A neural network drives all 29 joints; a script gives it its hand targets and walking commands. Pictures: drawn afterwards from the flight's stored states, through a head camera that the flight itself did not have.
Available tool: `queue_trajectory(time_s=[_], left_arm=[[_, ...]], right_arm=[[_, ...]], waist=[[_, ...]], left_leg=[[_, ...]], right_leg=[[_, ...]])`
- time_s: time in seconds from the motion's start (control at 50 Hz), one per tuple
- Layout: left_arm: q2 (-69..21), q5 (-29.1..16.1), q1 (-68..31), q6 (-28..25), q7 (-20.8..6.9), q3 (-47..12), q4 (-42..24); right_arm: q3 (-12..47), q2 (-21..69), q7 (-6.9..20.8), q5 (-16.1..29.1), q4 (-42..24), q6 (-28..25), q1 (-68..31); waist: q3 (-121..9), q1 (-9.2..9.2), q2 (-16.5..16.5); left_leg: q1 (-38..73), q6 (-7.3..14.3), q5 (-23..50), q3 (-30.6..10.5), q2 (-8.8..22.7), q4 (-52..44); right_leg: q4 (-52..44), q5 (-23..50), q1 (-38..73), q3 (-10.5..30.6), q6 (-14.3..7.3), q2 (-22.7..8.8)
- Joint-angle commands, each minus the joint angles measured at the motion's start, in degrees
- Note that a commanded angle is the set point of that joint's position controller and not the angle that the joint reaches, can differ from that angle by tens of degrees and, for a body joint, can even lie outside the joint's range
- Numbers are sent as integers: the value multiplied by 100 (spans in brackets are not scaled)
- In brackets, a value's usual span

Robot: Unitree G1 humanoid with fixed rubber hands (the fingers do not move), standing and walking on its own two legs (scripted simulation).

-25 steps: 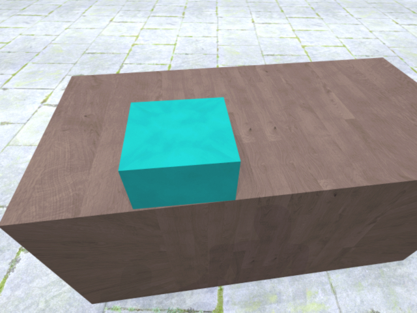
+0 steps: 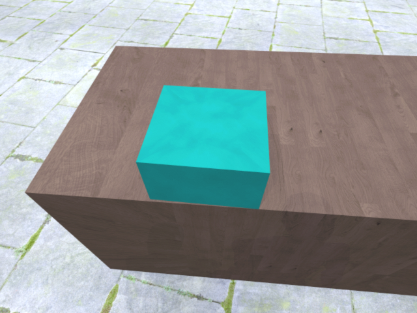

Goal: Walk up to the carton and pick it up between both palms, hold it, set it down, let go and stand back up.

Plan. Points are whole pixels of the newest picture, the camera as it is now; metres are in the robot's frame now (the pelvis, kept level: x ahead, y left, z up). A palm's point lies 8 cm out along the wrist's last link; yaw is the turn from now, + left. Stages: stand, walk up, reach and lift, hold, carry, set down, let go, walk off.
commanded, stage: walk up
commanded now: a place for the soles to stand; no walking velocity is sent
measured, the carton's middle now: (208, 144) +0.50 +0.03 +0.00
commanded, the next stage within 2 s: reach and lift in 1.20 s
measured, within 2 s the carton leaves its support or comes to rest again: neither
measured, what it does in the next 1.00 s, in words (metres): steps on the spot: left foot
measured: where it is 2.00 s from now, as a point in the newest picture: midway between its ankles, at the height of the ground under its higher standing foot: outside the picture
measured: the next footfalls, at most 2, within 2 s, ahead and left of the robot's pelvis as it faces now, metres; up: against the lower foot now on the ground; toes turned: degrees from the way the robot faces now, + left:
left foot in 0.04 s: +0.04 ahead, +0.15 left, +0.00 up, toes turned +2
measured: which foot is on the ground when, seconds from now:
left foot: up 0.00-0.02, down 0.04-1.00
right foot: down 0.00-1.00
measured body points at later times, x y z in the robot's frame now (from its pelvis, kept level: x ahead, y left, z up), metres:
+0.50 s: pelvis +0.01 +0.05 +0.01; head +0.02 +0.05 +0.46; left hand +0.03 +0.28 -0.14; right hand +0.05 -0.19 -0.14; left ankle +0.00 +0.15 -0.73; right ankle +0.03 -0.10 -0.73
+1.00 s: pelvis +0.02 +0.04 +0.01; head +0.03 +0.04 +0.46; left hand +0.05 +0.28 -0.14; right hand +0.03 -0.20 -0.14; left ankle +0.00 +0.15 -0.73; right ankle +0.03 -0.10 -0.73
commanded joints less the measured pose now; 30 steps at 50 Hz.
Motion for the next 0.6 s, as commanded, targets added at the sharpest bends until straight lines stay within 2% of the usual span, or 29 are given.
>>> queue_trajectory(time_s=[0.0, 0.02, 0.04, 0.06, 0.08, 0.1, 0.12, 0.14, 0.18, 0.26, 0.36, 0.58], left_arm=[[1188, 29, -43, 52, -152, 173, -311], [990, -17, 114, 31, -196, 119, -385], [731, -86, 366, 18, -213, 39, -450], [516, -200, 457, 142, -145, -29, -272], [544, -153, 545, 170, -151, -35, -161], [772, -140, 475, 116, -175, -14, -146], [962, -159, 408, 68, -201, -4, -110], [1053, -157, 290, 43, -221, 8, -76], [917, -57, 391, 0, -199, -51, 47], [1081, -55, 377, -36, -200, -67, 164], [1082, -71, 435, -85, -181, -109, 298], [1121, -78, 412, -80, -138, -174, 482]], right_arm=[[-29, -293, 63, 24, -88, -217, 802], [-124, -627, 58, -2, -123, -242, 860], [-152, -790, 57, 60, -206, -248, 676], [-192, -1005, 55, 347, -119, -229, 321], [-150, -903, 81, 386, -114, -214, -151], [-62, -669, 138, 349, -132, -214, -232], [-25, -525, 143, 253, -238, -216, -189], [20, -434, 120, 239, -318, -237, -124], [23, -461, 149, 245, -219, -283, -7], [55, -358, 174, 265, -55, -333, 250], [80, -371, 194, 245, -21, -381, 314], [136, -428, 170, 223, 80, -388, 545]], waist=[[-1034, -375, -809], [-1222, -319, -244], [-1227, -85, 292], [-896, -69, 699], [-663, 134, 779], [-526, 120, 618], [-472, 38, 467], [-421, -13, 329], [-321, -5, 348], [-148, -73, -23], [-367, -88, -230], [-541, -90, -217]], left_leg=[[1444, 271, 2627, 57, 76, -2056], [1731, 447, 3355, -563, 577, -1932], [1562, 738, 3380, -1335, 1103, -2224], [45, 1302, 2397, -1284, 1415, -2541], [-493, 1210, 1218, -1080, 1108, -2676], [-413, 927, 824, -705, 733, -2665], [-76, 721, 1141, -439, 495, -2591], [90, 628, 1527, -373, 453, -2497], [18, 624, 1386, -479, 528, -2536], [205, 546, 1350, -421, 428, -2686], [405, 526, 1422, -320, 367, -2700], [545, 499, 1932, -144, 296, -2613]], right_leg=[[-290, 2387, -215, 927, -405, -1027], [54, 1766, -502, 651, -211, -757], [304, 399, -656, 422, -45, -350], [222, -1000, 437, 478, -21, -68], [-51, -774, 900, 734, -44, -188], [-546, -267, 845, 752, -53, -273], [-692, 265, 607, 699, -38, -346], [-766, 602, 414, 734, -35, -367], [-915, 543, 501, 770, -29, -379], [-1106, 566, 386, 795, -8, -424], [-1164, 701, 495, 798, -14, -475], [-1133, 955, 612, 798, -22, -561]])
